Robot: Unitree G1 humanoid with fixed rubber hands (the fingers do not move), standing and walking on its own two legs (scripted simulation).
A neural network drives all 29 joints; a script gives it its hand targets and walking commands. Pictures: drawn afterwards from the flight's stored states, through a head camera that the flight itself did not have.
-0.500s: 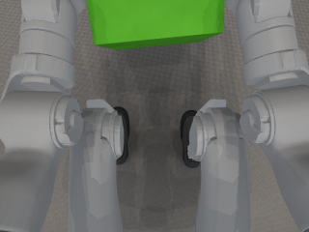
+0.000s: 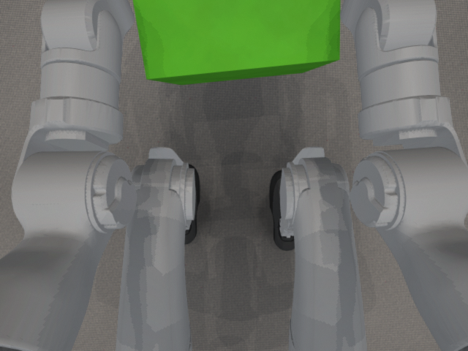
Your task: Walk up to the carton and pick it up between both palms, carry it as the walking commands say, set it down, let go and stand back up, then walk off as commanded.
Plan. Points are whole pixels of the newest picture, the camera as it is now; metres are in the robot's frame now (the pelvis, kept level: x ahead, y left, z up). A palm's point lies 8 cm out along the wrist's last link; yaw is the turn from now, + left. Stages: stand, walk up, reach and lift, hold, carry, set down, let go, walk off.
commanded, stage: reach and lift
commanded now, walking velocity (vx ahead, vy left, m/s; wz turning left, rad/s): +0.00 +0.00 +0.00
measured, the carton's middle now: out of the picture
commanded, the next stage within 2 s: none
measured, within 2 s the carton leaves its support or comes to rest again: neither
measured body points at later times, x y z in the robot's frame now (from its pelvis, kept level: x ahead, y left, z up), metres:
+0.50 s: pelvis +0.00 +0.00 +0.05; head +0.31 -0.01 +0.36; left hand +0.57 +0.16 -0.01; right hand +0.57 -0.15 -0.01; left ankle +0.17 +0.14 -0.40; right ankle +0.14 -0.12 -0.40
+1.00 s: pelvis +0.00 +0.00 +0.10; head +0.28 -0.01 +0.44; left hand +0.54 +0.17 +0.07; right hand +0.55 -0.14 +0.06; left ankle +0.17 +0.14 -0.40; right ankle +0.14 -0.11 -0.40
